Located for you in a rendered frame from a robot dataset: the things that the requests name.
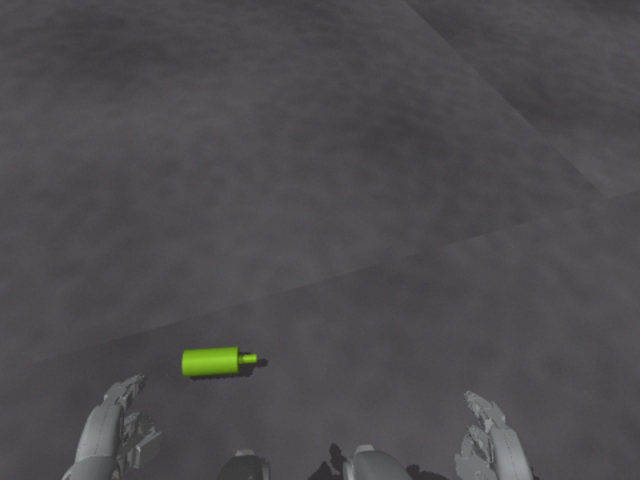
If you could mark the left robot arm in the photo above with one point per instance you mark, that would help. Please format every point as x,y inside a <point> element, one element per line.
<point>94,468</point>

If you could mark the left robot hand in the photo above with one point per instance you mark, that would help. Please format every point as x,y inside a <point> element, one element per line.
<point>108,433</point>

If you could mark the right robot hand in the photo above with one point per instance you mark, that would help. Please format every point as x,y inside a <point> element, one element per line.
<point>503,454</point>

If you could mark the bottle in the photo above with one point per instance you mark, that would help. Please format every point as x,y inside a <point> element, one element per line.
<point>212,361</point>

